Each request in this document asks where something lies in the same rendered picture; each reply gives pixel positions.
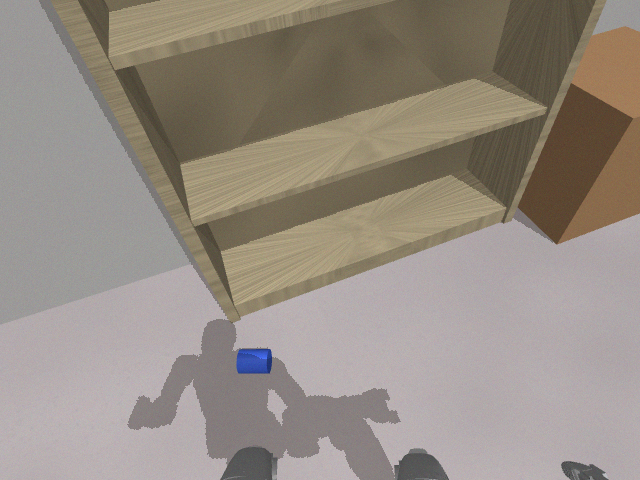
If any right robot hand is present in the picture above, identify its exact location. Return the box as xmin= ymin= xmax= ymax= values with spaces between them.
xmin=561 ymin=461 xmax=609 ymax=480

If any bookshelf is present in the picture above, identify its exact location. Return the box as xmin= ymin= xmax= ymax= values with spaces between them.
xmin=50 ymin=0 xmax=607 ymax=323

